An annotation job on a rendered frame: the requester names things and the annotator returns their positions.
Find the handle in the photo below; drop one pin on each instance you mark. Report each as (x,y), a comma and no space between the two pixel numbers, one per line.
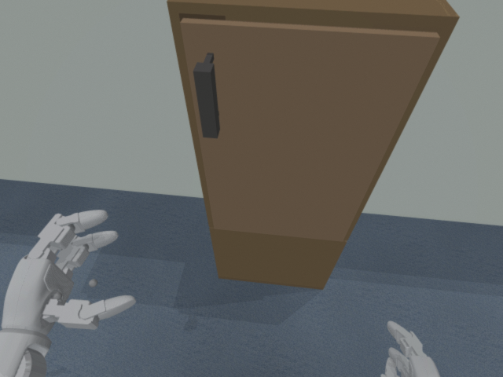
(204,77)

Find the cupboard door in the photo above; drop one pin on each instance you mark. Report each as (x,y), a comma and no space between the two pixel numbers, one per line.
(306,114)

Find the left robot hand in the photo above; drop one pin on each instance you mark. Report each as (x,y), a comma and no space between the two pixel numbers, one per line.
(29,302)

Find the right robot hand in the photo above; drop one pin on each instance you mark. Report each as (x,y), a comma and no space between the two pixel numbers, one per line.
(418,365)

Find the left robot forearm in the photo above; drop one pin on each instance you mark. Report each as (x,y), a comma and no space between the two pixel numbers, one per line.
(22,353)

